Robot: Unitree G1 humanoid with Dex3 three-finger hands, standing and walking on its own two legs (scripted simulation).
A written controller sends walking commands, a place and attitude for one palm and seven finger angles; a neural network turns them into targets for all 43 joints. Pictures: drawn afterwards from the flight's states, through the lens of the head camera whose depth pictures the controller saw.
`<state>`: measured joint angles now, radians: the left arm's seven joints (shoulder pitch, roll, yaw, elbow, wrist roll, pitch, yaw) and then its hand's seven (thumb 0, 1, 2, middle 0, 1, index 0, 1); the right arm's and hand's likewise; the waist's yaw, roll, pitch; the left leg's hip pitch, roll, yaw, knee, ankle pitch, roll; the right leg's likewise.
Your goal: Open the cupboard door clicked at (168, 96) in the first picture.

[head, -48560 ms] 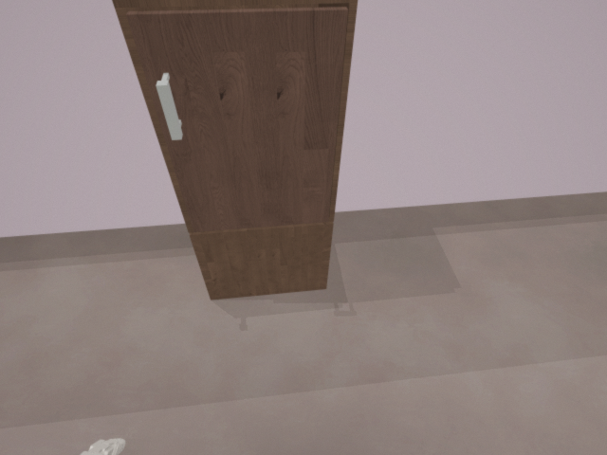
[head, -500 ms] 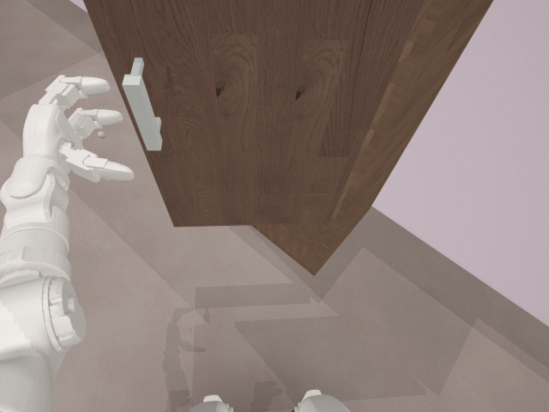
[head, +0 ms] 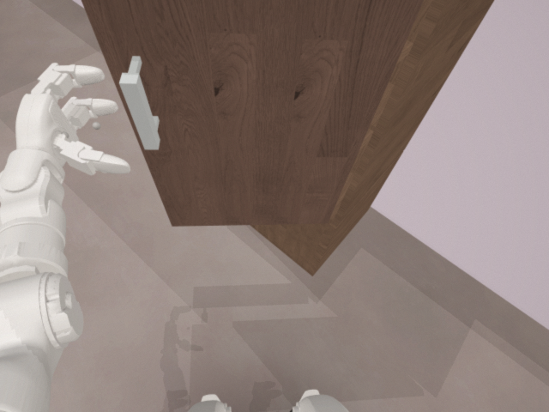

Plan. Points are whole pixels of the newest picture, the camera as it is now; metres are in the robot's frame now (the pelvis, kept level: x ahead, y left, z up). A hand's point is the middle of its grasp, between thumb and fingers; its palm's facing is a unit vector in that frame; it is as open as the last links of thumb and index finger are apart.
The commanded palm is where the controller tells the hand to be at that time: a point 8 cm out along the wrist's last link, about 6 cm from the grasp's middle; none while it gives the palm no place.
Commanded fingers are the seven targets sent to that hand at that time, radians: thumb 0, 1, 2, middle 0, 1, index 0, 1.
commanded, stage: slide the fingers in behind the handle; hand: left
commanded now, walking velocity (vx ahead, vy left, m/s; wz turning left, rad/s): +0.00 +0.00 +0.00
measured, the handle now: (144, 105) +0.54 +0.17 +0.11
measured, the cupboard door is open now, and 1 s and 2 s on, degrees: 44 44 44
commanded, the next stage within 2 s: close the thumb around the handle in 1.68 s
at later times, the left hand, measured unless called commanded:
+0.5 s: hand (129, 128) +0.48 +0.18 +0.12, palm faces -0.02 -1.00 +0.00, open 14.0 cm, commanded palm +0.45 +0.23 +0.11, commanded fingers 0.00 -0.50 0.30 -0.30 -1.20 -0.30 -1.20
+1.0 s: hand (153, 126) +0.49 +0.15 +0.11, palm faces -0.02 -1.00 +0.00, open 14.0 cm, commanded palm +0.46 +0.20 +0.11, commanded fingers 0.00 -0.50 0.30 -0.30 -1.20 -0.30 -1.20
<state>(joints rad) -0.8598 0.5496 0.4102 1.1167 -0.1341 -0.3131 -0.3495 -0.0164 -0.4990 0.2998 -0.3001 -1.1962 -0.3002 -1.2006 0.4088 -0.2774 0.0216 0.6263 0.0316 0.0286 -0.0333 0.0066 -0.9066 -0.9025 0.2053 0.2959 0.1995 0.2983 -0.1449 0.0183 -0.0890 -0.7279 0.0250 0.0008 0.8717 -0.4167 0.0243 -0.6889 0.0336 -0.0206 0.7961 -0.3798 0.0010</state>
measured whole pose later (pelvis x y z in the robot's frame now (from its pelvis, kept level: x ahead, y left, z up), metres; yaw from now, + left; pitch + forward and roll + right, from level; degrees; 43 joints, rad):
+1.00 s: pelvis -0.01 -0.01 +0.00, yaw +0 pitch +15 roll -2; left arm -0.91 0.41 0.32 1.13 -0.12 -0.33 -0.20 -0.02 -0.50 0.30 -0.30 -1.20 -0.30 -1.20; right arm 0.40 -0.28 0.01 0.65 0.02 0.00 -0.02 0.01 -0.91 -0.90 0.20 0.30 0.20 0.30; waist -0.15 0.03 -0.08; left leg -0.73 0.02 0.00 0.87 -0.40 0.01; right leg -0.70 0.03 -0.02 0.82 -0.38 -0.01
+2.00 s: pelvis +0.00 -0.01 +0.00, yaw +0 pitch +15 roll -2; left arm -0.87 0.36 0.29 1.10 -0.11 -0.34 -0.15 -0.01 -0.29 0.39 -0.31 -1.22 -0.31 -1.22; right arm 0.40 -0.26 0.01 0.64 0.02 0.01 -0.01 0.01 -0.91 -0.90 0.20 0.30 0.20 0.30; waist -0.13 0.03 -0.09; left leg -0.71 0.02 0.01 0.86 -0.41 0.02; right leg -0.68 0.03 -0.01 0.81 -0.39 0.00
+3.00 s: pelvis +0.01 -0.01 +0.01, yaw -1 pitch +11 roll -1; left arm -0.43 0.22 0.21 0.61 -0.19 -0.27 -0.15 0.01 0.74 0.76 -0.38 -1.35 -0.37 -1.35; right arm 0.38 -0.25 0.00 0.57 0.04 0.03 0.01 0.01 -0.91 -0.90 0.20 0.30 0.20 0.30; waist -0.08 0.04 -0.12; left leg -0.57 0.02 0.03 0.79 -0.41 0.02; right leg -0.56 0.03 0.02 0.76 -0.39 -0.01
